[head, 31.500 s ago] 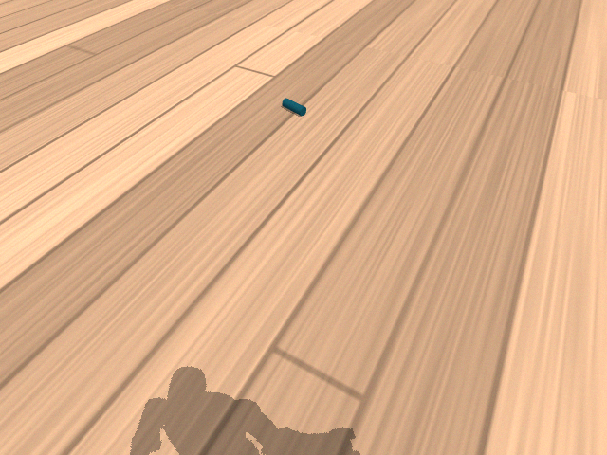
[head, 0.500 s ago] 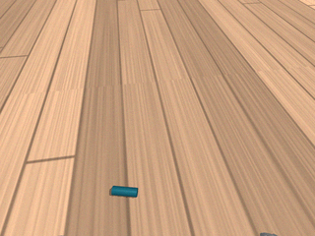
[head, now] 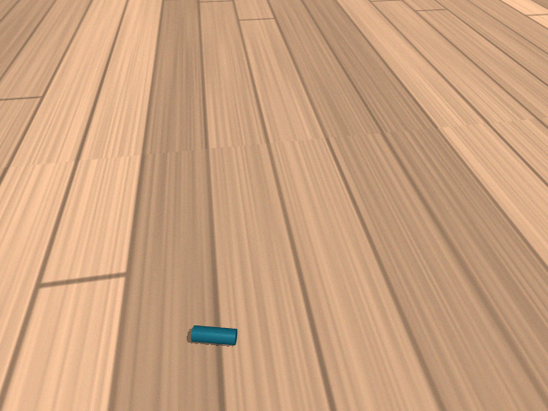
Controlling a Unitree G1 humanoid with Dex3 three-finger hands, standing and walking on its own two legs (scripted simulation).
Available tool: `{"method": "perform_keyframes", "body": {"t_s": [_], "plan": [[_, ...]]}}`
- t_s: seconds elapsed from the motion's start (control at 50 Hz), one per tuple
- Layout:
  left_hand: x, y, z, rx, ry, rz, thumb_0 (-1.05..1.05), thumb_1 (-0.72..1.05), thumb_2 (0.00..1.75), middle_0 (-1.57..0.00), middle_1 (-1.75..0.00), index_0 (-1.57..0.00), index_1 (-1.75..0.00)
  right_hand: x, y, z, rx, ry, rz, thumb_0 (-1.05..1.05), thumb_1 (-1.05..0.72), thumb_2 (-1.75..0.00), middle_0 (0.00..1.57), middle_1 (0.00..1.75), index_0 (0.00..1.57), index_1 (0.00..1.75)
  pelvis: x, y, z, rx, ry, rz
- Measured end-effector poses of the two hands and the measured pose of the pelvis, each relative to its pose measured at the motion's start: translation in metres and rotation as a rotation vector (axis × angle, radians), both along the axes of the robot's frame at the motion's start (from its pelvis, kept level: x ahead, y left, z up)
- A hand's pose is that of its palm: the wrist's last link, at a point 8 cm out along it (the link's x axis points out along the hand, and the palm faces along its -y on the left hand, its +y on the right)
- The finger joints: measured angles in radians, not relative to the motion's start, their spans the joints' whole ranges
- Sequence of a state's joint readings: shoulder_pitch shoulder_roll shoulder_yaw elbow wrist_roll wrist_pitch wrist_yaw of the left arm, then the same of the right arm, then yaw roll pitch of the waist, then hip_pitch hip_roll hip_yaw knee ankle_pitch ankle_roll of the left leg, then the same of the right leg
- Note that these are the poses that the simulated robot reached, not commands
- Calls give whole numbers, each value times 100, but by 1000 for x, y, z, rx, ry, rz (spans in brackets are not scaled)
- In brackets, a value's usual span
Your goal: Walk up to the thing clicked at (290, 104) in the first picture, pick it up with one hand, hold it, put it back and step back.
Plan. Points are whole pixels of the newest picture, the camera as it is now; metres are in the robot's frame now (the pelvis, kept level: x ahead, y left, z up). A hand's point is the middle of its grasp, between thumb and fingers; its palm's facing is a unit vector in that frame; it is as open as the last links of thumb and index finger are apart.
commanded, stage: walk up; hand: left
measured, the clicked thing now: (214, 335) +0.50 +0.23 -0.75
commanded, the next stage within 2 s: stand in 0.14 s
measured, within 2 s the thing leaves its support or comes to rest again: neither
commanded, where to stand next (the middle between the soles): +0.09 +0.02 m, yaw -4 degrees
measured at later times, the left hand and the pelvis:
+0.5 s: hand out of the picture +0.08 +0.26 -0.16, palm faces -0.03 -0.94 -0.34, open 7.4 cm; pelvis +0.02 +0.00 +0.00, yaw +0 degrees
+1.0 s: hand out of the picture +0.12 +0.25 -0.16, palm faces -0.03 -0.94 -0.34, open 7.4 cm; pelvis +0.04 +0.00 +0.00, yaw +0 degrees
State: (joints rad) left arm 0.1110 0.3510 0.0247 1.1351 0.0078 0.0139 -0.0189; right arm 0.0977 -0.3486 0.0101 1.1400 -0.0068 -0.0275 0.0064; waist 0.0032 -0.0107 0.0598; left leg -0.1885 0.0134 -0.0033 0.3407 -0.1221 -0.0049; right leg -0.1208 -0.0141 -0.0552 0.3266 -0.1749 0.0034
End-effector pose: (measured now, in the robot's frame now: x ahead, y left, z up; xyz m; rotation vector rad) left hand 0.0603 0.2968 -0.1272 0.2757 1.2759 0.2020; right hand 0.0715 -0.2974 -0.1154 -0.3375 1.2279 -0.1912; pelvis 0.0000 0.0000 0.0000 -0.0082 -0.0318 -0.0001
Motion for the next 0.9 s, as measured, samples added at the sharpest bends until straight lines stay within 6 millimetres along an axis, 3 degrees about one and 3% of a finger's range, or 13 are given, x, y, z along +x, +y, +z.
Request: {"method": "perform_keyframes", "body": {"t_s": [0.32, 0.62, 0.9], "plan": [[0, 2, 4, 16, -1, -11, 1, 90, 90, -21, -30, -21, -30, 20, 5, -2, 20, -22, 18, 1, -91, -90, 20, 30, 20, 30, 10, 2, 1, 4, 4, 2], [24, 3, 8, 35, -9, -30, 1, 90, 90, -21, -30, -21, -30, 20, 3, -6, 24, 20, -6, 1, -91, -90, 20, 30, 20, 30, 25, 1, 1, 7, 10, -1], [47, -1, 8, 31, -34, -41, 1, 90, 90, -21, -30, -21, -30, 35, 0, -2, 12, 3, -6, 1, -91, -90, 20, 30, 20, 30, 34, 0, 2, 7, 14, -3]]}}
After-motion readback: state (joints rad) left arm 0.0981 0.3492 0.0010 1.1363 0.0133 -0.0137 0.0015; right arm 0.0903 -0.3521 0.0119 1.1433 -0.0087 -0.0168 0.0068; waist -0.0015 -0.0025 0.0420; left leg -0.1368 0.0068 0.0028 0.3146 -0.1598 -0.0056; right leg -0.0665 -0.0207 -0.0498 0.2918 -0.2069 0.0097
